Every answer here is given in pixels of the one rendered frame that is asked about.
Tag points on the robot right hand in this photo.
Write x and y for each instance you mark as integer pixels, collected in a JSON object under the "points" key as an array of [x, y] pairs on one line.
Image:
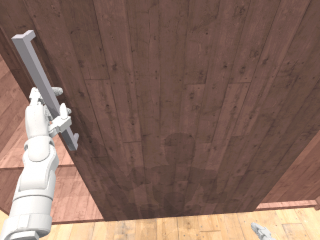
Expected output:
{"points": [[262, 232]]}

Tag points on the robot left hand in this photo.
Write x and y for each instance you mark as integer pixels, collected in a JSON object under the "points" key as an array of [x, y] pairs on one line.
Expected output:
{"points": [[38, 117]]}

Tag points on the robot left forearm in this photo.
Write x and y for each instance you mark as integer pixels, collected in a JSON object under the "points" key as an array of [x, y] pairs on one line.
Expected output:
{"points": [[29, 217]]}

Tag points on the wardrobe door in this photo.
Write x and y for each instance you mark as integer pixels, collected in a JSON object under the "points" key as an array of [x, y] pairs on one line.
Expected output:
{"points": [[301, 181], [182, 107]]}

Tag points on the handle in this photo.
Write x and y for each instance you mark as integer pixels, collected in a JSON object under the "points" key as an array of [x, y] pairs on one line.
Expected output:
{"points": [[26, 51]]}

